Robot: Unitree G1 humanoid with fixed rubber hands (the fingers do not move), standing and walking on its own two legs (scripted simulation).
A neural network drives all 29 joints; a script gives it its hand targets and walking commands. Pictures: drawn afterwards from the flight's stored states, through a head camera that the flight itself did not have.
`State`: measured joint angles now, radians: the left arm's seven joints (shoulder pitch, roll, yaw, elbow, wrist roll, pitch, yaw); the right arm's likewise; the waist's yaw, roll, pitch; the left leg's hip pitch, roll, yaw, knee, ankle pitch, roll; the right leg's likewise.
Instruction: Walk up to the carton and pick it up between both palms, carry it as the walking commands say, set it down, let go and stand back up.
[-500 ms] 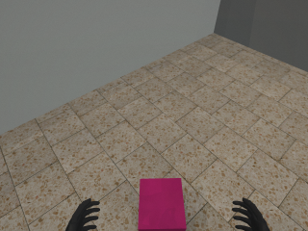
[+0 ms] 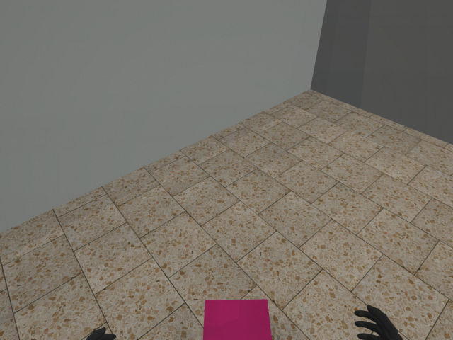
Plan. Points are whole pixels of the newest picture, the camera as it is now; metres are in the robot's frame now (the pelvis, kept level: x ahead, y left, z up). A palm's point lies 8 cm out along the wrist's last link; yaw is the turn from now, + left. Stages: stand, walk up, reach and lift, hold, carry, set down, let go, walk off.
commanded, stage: stand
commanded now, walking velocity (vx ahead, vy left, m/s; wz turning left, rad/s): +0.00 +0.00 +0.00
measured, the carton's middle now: out of the picture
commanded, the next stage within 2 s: none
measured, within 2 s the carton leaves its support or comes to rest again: neither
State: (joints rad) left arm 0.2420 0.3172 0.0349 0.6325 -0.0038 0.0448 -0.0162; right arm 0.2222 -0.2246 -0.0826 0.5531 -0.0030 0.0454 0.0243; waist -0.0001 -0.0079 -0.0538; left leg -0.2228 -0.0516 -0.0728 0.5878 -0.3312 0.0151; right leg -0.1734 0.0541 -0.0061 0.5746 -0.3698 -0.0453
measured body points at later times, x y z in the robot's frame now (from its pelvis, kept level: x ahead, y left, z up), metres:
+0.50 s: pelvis -0.01 +0.00 +0.00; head -0.05 +0.00 +0.45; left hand +0.12 +0.29 -0.09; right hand +0.15 -0.26 -0.07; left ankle -0.01 +0.11 -0.73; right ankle -0.04 -0.08 -0.73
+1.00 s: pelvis -0.04 +0.01 +0.00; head -0.09 +0.01 +0.45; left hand +0.07 +0.30 -0.10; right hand +0.11 -0.27 -0.08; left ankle -0.01 +0.12 -0.73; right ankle -0.04 -0.08 -0.73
